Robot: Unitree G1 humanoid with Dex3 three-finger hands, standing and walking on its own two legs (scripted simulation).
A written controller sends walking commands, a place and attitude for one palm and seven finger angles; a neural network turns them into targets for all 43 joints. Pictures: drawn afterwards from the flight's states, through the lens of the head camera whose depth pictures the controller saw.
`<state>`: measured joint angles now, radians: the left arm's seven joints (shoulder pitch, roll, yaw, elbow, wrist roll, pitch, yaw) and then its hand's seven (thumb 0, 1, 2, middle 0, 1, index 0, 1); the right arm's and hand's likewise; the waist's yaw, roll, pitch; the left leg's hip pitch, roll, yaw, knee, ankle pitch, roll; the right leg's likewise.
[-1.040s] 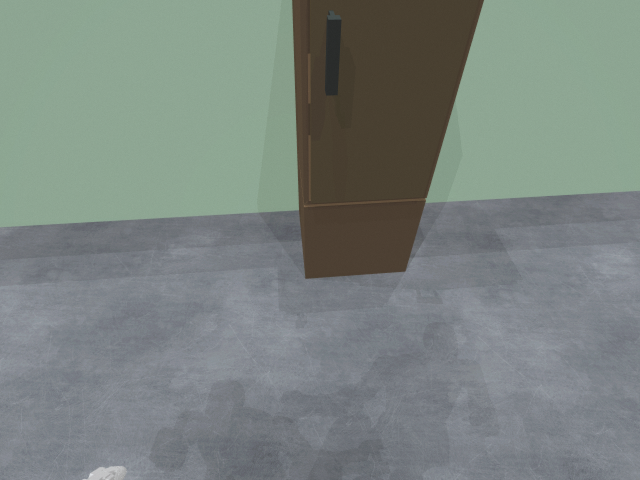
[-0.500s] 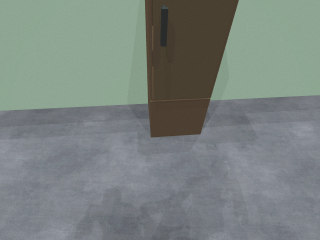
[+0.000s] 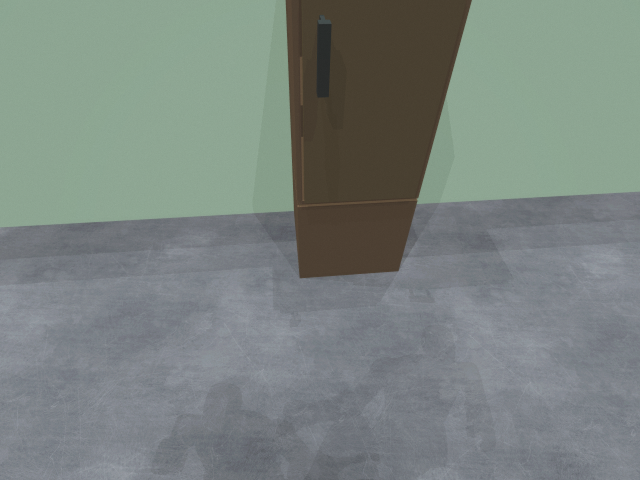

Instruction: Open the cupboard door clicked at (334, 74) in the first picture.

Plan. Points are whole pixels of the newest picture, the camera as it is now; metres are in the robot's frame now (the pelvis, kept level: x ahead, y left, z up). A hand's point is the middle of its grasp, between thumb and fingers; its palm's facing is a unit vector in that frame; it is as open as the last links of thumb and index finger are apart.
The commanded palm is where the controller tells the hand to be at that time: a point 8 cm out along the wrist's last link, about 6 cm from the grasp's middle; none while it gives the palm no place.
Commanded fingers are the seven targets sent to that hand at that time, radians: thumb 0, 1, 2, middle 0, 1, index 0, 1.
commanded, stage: look at it before walking up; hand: left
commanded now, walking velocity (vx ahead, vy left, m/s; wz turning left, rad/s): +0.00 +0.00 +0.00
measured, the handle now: (322, 56) +0.95 +0.05 +0.12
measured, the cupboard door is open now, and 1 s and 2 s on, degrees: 0 0 0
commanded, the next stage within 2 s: walk to a spot facing it in 0.40 s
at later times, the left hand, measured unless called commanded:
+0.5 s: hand out of the picture +0.07 +0.25 -0.16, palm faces -0.02 -0.94 -0.33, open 7.4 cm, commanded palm none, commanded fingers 0.00 0.90 0.90 -0.20 -0.30 -0.20 -0.30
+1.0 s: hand out of the picture +0.05 +0.17 -0.18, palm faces -0.15 -0.96 -0.26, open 7.4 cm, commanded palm none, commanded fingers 0.00 0.90 0.90 -0.20 -0.30 -0.20 -0.30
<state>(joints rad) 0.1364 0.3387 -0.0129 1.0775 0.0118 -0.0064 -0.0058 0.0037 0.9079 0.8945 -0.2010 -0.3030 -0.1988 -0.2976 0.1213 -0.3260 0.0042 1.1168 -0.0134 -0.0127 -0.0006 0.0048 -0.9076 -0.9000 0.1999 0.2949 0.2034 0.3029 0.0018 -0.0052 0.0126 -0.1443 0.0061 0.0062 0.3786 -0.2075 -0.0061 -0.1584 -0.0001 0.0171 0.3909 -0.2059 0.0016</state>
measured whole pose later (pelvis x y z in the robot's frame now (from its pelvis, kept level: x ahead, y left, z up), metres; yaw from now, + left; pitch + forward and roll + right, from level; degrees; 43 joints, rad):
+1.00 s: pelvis -0.03 -0.02 -0.02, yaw -12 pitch -1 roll +1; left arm 0.26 0.19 0.03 0.92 0.02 0.04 -0.01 0.00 0.91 0.89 -0.20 -0.30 -0.20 -0.30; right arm 0.16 -0.23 -0.05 0.98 -0.02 0.06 -0.02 0.01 -0.91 -0.90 0.20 0.29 0.20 0.30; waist 0.03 0.03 0.09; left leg -0.44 0.05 0.02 1.07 -0.44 -0.04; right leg -0.35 0.06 0.01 0.66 -0.29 -0.07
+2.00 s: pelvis -0.02 -0.03 -0.01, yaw -48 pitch +1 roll -1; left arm 0.27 0.20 0.04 0.94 0.02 -0.03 -0.02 0.00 0.91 0.89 -0.20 -0.30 -0.20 -0.30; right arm 0.26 -0.25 -0.06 0.96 -0.03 0.02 0.02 0.01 -0.91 -0.90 0.20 0.29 0.20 0.30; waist -0.02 0.02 0.02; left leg -0.54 0.14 0.07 1.04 -0.32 -0.09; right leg -0.14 0.03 0.00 0.43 -0.31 -0.03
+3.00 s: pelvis +0.19 -0.26 -0.02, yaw -74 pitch -1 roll -2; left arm 0.12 0.16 0.02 0.96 0.02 0.01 0.02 0.00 0.91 0.89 -0.20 -0.30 -0.20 -0.30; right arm 0.24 -0.16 -0.04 0.98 -0.02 0.02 -0.02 0.00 -0.91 -0.90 0.19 0.29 0.20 0.30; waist -0.05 0.02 0.04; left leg -0.47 0.12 0.03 0.99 -0.39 -0.05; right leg -0.30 0.01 -0.12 0.53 -0.23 -0.05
